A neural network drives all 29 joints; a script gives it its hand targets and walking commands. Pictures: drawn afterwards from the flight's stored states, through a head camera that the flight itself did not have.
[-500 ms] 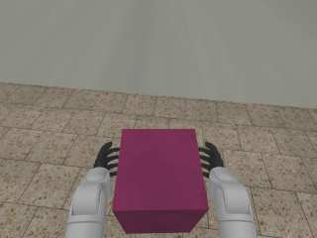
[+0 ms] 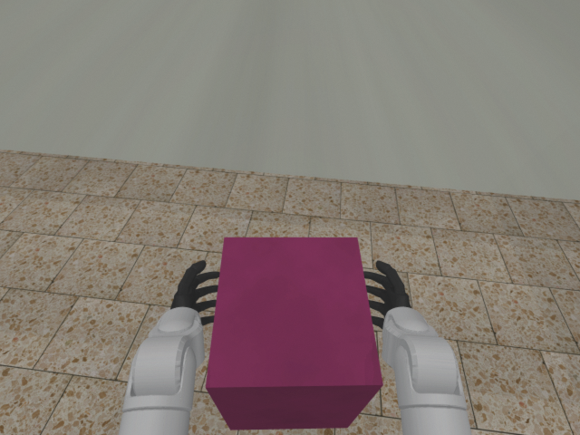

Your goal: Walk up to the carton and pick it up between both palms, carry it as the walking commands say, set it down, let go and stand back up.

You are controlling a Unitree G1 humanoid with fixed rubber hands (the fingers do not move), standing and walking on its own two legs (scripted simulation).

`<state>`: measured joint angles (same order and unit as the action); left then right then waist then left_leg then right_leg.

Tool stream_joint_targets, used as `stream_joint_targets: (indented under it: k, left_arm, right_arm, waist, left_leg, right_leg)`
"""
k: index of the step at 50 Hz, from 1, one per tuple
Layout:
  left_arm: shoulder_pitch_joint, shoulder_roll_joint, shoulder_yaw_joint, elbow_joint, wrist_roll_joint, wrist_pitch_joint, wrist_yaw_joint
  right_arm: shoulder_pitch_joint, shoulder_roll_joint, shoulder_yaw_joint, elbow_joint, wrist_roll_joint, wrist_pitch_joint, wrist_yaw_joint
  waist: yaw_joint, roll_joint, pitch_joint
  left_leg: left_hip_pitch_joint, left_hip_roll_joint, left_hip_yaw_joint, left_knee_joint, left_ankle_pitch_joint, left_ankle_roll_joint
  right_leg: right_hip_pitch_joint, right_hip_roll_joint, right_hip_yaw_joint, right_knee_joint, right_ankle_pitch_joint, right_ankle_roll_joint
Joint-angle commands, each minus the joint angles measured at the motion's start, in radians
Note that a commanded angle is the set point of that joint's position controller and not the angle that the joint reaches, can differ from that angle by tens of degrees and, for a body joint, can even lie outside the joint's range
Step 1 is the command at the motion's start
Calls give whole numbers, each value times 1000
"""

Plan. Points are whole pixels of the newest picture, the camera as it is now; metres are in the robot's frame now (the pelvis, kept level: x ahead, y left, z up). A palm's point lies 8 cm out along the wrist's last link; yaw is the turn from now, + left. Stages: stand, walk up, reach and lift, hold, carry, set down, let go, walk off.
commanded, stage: carry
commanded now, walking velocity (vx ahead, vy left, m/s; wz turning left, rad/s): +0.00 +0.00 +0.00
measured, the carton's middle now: (290, 339) +0.29 +0.00 -0.03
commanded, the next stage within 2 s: hold in 0.02 s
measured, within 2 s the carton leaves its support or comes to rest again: neither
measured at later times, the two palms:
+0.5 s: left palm (165, 312) +0.28 +0.16 +0.06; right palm (373, 310) +0.29 -0.11 +0.06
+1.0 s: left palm (176, 322) +0.29 +0.16 +0.02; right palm (369, 321) +0.29 -0.12 +0.01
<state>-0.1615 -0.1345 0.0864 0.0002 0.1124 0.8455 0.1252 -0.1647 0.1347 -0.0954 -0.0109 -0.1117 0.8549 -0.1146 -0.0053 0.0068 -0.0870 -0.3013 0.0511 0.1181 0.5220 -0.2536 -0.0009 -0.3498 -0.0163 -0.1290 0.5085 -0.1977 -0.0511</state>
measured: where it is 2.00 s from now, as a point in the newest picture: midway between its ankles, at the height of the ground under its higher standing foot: outside the picture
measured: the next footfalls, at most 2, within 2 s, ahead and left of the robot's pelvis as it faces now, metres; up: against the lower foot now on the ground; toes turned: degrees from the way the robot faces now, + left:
none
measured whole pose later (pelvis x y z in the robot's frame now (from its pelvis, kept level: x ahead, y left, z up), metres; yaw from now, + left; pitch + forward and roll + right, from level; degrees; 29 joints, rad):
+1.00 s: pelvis -0.02 +0.02 +0.00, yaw +2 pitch -5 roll +0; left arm -0.43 -0.21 0.37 0.52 0.36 0.58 0.03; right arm -0.41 0.20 -0.36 0.49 -0.37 0.59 -0.02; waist -0.02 0.02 0.04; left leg -0.22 -0.01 0.05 0.56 -0.26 0.04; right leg -0.25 -0.02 -0.08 0.54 -0.21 -0.03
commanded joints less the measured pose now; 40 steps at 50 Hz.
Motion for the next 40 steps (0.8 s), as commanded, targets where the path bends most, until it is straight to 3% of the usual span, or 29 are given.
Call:
stream_joint_targets:
  k: [1, 2, 3, 4, 6, 7, 9, 11, 14, 20, 23, 30, 31, 34, 40]
  left_arm:
    - [-403, -756, -447, -148, -198, -37, -132]
    - [-252, -620, -271, 203, -64, -51, -158]
    - [-324, -641, -341, 122, -88, -122, -174]
    - [-377, -678, -381, 64, -106, -155, -196]
    - [-454, -802, -442, 3, -122, -187, -230]
    - [-503, -840, -468, -23, -134, -197, -245]
    - [-568, -891, -517, -7, -160, -207, -272]
    - [-600, -933, -527, 46, -164, -207, -291]
    - [-645, -984, -486, 163, -146, -200, -314]
    - [-739, -1042, -345, 370, -88, -205, -345]
    - [-786, -1050, -306, 433, -74, -210, -359]
    - [-815, -1052, -281, 465, -64, -216, -369]
    - [-735, -1083, -297, 410, -64, -189, -352]
    - [-734, -1056, -266, 427, -46, -181, -348]
    - [-750, -1052, -225, 452, -15, -221, -344]
  right_arm:
    - [-396, 732, 442, -127, 192, -31, 127]
    - [-189, 685, 298, 224, 69, -32, 155]
    - [-255, 706, 372, 121, 99, -98, 160]
    - [-293, 750, 414, 91, 119, -129, 172]
    - [-463, 881, 525, 17, 173, -168, 204]
    - [-520, 933, 555, -6, 189, -179, 215]
    - [-546, 958, 551, 9, 189, -189, 223]
    - [-554, 974, 537, 62, 175, -187, 234]
    - [-583, 987, 473, 174, 142, -176, 259]
    - [-724, 1038, 380, 363, 126, -177, 326]
    - [-774, 1047, 336, 417, 115, -182, 344]
    - [-799, 1053, 295, 452, 99, -193, 356]
    - [-778, 1073, 354, 374, 86, -177, 365]
    - [-740, 1032, 290, 407, 56, -174, 364]
    - [-749, 1011, 240, 436, 30, -215, 363]
  waist:
    - [1, -11, -255]
    - [79, -18, -4]
    - [66, -27, -45]
    - [44, -30, -123]
    - [77, -4, -256]
    - [78, 0, -276]
    - [30, 0, -267]
    - [5, 2, -235]
    - [-19, 9, -156]
    - [1, 27, -109]
    - [-8, 14, -108]
    - [-15, 4, -123]
    - [3, -24, -128]
    - [-25, 1, -98]
    - [-19, 19, -123]
  left_leg:
    - [25, 98, -77, -84, 68, 23]
    - [20, -116, -175, -142, 53, 76]
    - [10, -114, -200, -142, 95, 86]
    - [43, -112, -217, -128, 133, 82]
    - [80, -113, -208, -112, 216, 73]
    - [75, -116, -208, -105, 225, 70]
    - [90, -114, -216, -98, 203, 66]
    - [102, -107, -224, -97, 170, 63]
    - [73, -88, -238, -121, 67, 57]
    - [38, -60, -257, -180, -66, 61]
    - [48, -55, -260, -196, -78, 63]
    - [91, -52, -259, -198, -3, 60]
    - [127, -84, -257, -174, 84, 46]
    - [136, -88, -262, -169, 59, 45]
    - [124, -98, -259, -139, 64, 47]
  right_leg:
    - [157, -139, 138, -86, 93, -12]
    - [343, 35, 233, -113, 112, 19]
    - [361, 38, 247, -104, 155, 10]
    - [401, 38, 251, -89, 195, 16]
    - [453, 54, 257, -75, 283, 20]
    - [468, 56, 260, -72, 296, 21]
    - [458, 59, 252, -79, 264, 21]
    - [428, 60, 246, -88, 198, 16]
    - [398, 61, 237, -97, 86, 9]
    - [391, 59, 228, -98, -3, 17]
    - [381, 53, 226, -108, -12, 22]
    - [357, 47, 229, -120, 28, 26]
    - [395, 68, 211, -105, 94, 6]
    - [362, 60, 217, -114, 65, 2]
    - [329, 64, 216, -81, 65, -1]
